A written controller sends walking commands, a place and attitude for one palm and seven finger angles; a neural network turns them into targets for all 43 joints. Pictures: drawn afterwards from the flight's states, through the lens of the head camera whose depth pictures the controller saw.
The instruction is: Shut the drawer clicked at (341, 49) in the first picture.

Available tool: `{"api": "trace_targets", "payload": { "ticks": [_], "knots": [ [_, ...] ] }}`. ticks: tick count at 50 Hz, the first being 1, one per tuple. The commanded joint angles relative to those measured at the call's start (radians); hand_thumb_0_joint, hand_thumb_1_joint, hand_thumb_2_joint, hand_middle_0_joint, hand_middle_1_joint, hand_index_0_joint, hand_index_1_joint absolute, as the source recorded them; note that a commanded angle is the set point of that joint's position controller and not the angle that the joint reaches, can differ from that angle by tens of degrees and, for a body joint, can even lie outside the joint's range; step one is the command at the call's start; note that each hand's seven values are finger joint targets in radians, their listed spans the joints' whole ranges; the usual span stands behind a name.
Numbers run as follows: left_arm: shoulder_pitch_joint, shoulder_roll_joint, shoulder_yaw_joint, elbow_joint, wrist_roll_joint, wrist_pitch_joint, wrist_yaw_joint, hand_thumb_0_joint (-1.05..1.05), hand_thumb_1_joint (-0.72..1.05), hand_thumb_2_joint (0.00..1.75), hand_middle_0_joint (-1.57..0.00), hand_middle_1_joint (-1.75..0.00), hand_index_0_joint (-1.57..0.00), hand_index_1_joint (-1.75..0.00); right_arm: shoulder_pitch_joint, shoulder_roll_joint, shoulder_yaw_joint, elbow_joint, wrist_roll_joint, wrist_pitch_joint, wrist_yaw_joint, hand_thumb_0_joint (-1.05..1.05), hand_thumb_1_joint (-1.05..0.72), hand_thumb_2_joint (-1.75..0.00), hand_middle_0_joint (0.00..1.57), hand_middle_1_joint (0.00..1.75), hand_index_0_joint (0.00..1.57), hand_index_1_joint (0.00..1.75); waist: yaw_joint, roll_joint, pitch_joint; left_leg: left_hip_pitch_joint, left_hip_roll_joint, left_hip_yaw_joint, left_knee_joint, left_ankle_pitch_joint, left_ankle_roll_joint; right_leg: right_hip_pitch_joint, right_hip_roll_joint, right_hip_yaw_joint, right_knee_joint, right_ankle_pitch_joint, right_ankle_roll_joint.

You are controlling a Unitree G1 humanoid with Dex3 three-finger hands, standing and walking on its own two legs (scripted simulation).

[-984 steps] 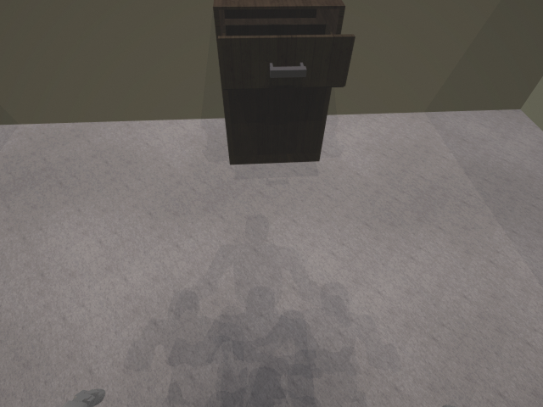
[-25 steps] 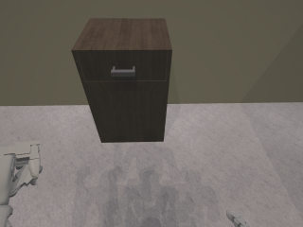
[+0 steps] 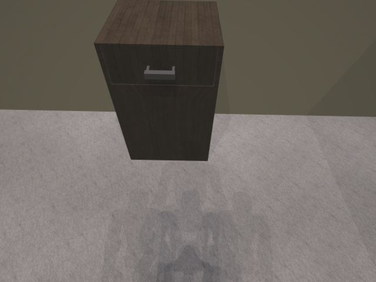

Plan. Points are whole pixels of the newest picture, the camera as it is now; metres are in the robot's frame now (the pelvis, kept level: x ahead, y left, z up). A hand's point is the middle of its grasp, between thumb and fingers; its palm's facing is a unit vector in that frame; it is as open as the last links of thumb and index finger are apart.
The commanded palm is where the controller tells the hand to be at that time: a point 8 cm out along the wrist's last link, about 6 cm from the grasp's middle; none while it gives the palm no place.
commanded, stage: let the arm hang, fingers relaxed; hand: left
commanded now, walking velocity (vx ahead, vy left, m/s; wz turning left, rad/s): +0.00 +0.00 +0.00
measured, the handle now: (160, 71) +0.88 +0.17 -0.07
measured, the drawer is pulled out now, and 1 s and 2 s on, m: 0.00 0.00 0.00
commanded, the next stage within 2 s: look to check the result in 0.56 s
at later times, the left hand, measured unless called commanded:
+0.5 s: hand out of the picture +0.00 +0.16 -0.18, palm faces +0.03 -0.98 -0.18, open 7.3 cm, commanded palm none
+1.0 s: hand out of the picture +0.01 +0.15 -0.17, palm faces +0.03 -0.98 -0.18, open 7.4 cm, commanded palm none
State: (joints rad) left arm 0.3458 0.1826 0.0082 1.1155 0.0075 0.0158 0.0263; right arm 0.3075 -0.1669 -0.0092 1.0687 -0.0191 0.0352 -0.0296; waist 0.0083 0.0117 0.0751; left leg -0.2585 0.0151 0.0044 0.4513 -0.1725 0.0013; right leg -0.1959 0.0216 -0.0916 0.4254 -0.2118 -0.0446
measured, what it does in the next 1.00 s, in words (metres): stands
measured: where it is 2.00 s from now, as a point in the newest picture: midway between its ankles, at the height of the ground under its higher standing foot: outside the picture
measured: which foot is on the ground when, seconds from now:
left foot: down 0.00-1.00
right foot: down 0.00-1.00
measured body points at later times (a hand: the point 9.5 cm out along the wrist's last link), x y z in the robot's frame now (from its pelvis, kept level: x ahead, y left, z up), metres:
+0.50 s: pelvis +0.01 +0.00 +0.00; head +0.02 +0.00 +0.45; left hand +0.00 +0.21 -0.16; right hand -0.03 -0.18 -0.17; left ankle +0.04 +0.12 -0.74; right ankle +0.01 -0.09 -0.74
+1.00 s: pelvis +0.02 +0.00 +0.00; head +0.04 -0.01 +0.45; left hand +0.01 +0.20 -0.16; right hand +0.00 -0.20 -0.17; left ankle +0.04 +0.12 -0.74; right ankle +0.01 -0.09 -0.74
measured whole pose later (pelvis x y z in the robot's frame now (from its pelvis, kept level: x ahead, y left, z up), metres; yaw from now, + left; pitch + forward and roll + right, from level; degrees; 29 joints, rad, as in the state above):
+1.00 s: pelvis +0.02 +0.00 +0.00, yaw -1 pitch -1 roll +0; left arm 0.29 0.10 0.01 1.16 0.00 -0.02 0.04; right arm 0.29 -0.10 -0.01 1.14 -0.02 0.01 -0.04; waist -0.01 0.02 0.06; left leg -0.20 0.01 0.03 0.42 -0.20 0.00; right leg -0.15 0.02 -0.07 0.42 -0.24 -0.05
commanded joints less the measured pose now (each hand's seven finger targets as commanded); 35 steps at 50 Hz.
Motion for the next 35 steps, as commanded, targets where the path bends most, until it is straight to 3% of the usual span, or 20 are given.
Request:
{"api": "trace_targets", "payload": {
  "ticks": [1,3,10,17,27,35],
  "knots": [
    [0.007,0.080,0.011,-0.012,0.000,-0.026,0.004,0.00,0.90,0.90,-0.28,-0.39,-0.28,-0.39,0.066,-0.063,-0.011,-0.008,0.004,-0.024,-0.006,0.00,-0.90,-0.90,0.20,0.30,0.20,0.30,-0.014,-0.019,-0.010,0.051,0.071,-0.064,-0.084,-0.015,0.038,-0.050,-0.122,0.132,-0.144,-0.094,-0.023],
    [0.014,0.067,0.010,0.006,-0.002,-0.025,0.006,0.00,0.90,0.90,-0.20,-0.30,-0.20,-0.30,0.077,-0.049,-0.008,0.011,0.001,-0.023,-0.008,0.00,-0.90,-0.90,0.20,0.30,0.20,0.30,-0.014,-0.004,0.002,0.049,0.069,-0.061,-0.090,-0.030,0.038,-0.057,-0.124,0.133,-0.145,-0.110,-0.023],
    [0.025,0.037,0.016,0.023,-0.001,-0.022,0.013,0.00,0.90,0.90,-0.20,-0.30,-0.20,-0.30,0.109,-0.010,-0.009,0.042,-0.002,-0.022,-0.011,0.00,-0.90,-0.90,0.20,0.30,0.20,0.30,-0.012,-0.017,0.037,0.018,0.058,-0.054,-0.088,-0.054,0.036,-0.070,-0.122,0.133,-0.142,-0.146,-0.024],
    [0.024,0.012,0.022,0.018,-0.001,-0.023,0.017,0.00,0.90,0.90,-0.20,-0.30,-0.20,-0.30,0.121,0.017,-0.014,0.049,-0.002,-0.029,-0.015,0.00,-0.90,-0.90,0.20,0.30,0.20,0.30,-0.008,0.031,0.042,-0.011,0.067,-0.066,-0.102,-0.055,0.039,-0.050,-0.111,0.123,-0.110,-0.097,-0.022],
    [0.026,0.005,0.023,0.016,0.000,-0.028,0.018,0.00,0.90,0.90,-0.20,-0.30,-0.20,-0.30,0.117,0.016,-0.017,0.051,0.000,-0.033,-0.017,0.00,-0.90,-0.90,0.20,0.30,0.20,0.30,-0.012,-0.005,0.025,0.030,0.074,-0.065,-0.101,-0.011,0.041,-0.047,-0.111,0.121,-0.103,-0.045,-0.017],
    [0.029,0.007,0.020,0.024,-0.001,-0.032,0.017,0.00,0.90,0.90,-0.20,-0.30,-0.20,-0.30,0.100,0.003,-0.015,0.054,0.001,-0.035,-0.018,0.00,-0.90,-0.90,0.20,0.30,0.20,0.30,-0.015,0.006,0.019,0.058,0.074,-0.055,-0.099,0.010,0.038,-0.045,-0.113,0.131,-0.112,-0.029,-0.016]
  ]
}}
